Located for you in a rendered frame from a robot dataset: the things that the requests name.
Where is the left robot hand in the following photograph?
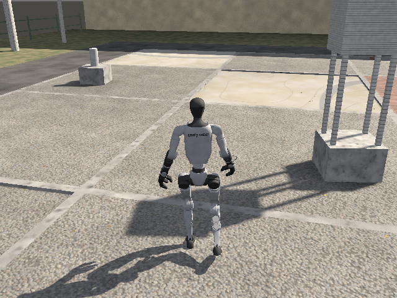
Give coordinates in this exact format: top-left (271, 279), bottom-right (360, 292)
top-left (158, 174), bottom-right (172, 189)

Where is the robot head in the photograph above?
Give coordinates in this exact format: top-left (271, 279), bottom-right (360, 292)
top-left (187, 97), bottom-right (208, 127)

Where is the robot right upper arm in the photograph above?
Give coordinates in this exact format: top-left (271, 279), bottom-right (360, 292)
top-left (211, 124), bottom-right (229, 158)

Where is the left robot forearm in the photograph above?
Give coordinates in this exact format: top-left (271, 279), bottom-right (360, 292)
top-left (160, 150), bottom-right (173, 177)

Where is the right robot forearm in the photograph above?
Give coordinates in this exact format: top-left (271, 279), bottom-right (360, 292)
top-left (223, 148), bottom-right (234, 168)

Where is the right robot hand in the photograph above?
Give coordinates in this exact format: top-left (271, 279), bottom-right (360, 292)
top-left (221, 165), bottom-right (235, 176)

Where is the robot torso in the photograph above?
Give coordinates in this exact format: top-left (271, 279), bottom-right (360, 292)
top-left (184, 121), bottom-right (212, 186)

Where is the robot left upper arm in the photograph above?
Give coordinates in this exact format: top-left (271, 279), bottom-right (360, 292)
top-left (167, 125), bottom-right (185, 160)

